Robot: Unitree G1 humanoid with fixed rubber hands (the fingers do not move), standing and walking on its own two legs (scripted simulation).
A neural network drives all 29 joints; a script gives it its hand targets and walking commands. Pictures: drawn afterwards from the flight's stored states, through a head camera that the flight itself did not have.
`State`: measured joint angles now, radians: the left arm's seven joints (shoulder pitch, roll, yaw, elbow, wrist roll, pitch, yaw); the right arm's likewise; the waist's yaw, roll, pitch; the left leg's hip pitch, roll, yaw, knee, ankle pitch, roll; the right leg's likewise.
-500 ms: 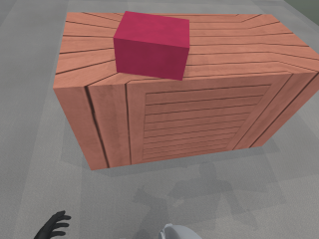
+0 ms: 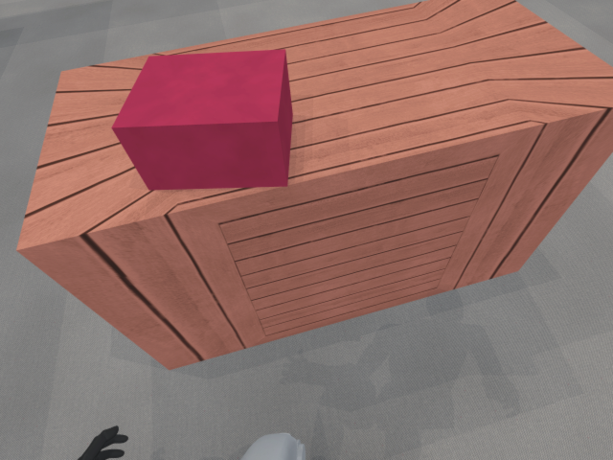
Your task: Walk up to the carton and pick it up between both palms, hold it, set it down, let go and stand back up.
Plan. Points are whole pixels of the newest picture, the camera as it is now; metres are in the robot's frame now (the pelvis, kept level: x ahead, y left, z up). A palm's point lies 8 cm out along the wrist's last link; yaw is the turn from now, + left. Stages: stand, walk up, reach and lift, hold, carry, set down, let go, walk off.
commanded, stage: walk up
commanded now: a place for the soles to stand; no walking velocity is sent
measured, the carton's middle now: (216, 120) +0.69 +0.19 +0.04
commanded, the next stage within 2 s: none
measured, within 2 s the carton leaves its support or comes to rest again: neither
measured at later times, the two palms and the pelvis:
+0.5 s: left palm (10, 442) +0.17 +0.45 -0.09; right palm (480, 444) +0.16 -0.20 -0.11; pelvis +0.09 +0.13 -0.01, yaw +5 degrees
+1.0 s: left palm out of the picture +0.08 +0.61 -0.17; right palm (347, 428) +0.18 -0.02 -0.08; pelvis +0.02 +0.27 -0.03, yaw +14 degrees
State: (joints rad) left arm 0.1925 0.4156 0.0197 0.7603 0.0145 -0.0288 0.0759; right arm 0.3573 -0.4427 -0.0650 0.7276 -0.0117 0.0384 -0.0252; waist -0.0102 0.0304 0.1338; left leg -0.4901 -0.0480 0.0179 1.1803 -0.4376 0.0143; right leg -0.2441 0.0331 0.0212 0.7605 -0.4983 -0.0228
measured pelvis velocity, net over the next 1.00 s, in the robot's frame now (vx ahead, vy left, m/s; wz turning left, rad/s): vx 0.02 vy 0.27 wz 0.24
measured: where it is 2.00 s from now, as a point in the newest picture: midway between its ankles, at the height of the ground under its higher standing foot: outside the picture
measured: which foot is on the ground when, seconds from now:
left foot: up 0.00-0.20, down 0.22-0.54, up 0.56-0.80, down 0.82-1.00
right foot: down 0.00-0.22, up 0.24-0.54, down 0.56-0.84, up 0.86-1.00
